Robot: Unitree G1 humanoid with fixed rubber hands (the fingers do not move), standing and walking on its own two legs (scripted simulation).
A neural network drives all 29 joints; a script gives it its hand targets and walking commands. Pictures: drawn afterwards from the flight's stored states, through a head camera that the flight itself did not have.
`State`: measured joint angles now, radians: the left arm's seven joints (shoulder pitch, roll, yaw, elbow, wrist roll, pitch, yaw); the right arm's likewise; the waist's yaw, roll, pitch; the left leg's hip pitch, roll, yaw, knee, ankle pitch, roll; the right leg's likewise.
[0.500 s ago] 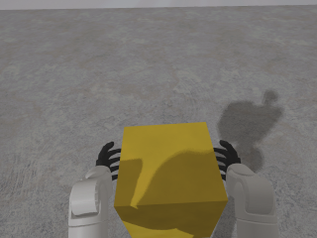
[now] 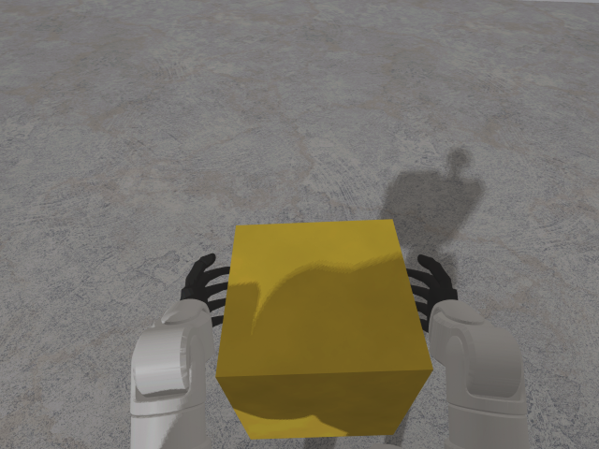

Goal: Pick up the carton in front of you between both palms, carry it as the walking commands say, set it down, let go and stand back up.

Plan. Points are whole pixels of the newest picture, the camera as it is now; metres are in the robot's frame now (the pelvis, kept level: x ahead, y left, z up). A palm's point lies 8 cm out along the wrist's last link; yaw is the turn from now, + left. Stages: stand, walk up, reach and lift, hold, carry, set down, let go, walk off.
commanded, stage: carry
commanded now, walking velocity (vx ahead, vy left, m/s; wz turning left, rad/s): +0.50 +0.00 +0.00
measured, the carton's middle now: (318, 334) +0.28 -0.01 -0.01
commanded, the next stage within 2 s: none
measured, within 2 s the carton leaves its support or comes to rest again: neither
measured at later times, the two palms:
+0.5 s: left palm (243, 156) +0.57 +0.11 +0.08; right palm (405, 153) +0.59 -0.19 +0.07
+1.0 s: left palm (231, 72) +0.92 +0.17 +0.07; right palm (354, 71) +0.91 -0.13 +0.07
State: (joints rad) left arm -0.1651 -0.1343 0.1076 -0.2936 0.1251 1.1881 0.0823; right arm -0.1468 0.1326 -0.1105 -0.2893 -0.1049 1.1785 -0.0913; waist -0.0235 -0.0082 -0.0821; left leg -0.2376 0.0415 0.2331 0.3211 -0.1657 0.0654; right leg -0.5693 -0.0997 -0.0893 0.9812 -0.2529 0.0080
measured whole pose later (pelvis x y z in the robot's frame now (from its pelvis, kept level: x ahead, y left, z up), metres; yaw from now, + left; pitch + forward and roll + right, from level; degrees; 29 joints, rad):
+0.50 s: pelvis +0.32 -0.06 +0.00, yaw +3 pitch +4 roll +2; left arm -0.15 -0.13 0.12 -0.31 0.10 1.17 0.08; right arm -0.16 0.13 -0.09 -0.31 -0.13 1.19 -0.09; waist 0.02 0.01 -0.05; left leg -0.57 0.11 0.08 1.03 -0.22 0.00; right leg -0.23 -0.05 -0.23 0.32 -0.16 -0.07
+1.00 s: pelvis +0.64 +0.02 +0.00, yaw +0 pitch +4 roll -2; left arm -0.17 -0.14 0.11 -0.33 0.13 1.19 0.08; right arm -0.16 0.13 -0.11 -0.32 -0.10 1.18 -0.09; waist -0.02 -0.01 -0.04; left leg -0.26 0.04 0.23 0.34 -0.16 0.07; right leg -0.53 -0.09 -0.08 1.06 -0.27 0.00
